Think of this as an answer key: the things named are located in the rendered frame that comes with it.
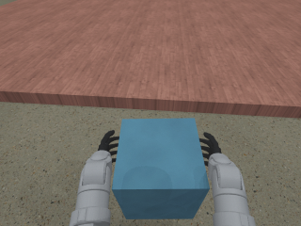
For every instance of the left robot hand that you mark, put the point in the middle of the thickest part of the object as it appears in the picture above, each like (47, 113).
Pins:
(106, 146)

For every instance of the robot right forearm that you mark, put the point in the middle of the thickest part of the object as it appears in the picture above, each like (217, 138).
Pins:
(229, 193)

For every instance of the right robot hand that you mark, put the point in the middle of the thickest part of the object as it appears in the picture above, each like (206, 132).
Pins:
(213, 146)

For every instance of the robot left forearm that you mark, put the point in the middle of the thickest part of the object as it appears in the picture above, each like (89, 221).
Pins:
(92, 204)

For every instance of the carton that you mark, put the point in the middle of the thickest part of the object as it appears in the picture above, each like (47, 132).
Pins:
(160, 171)

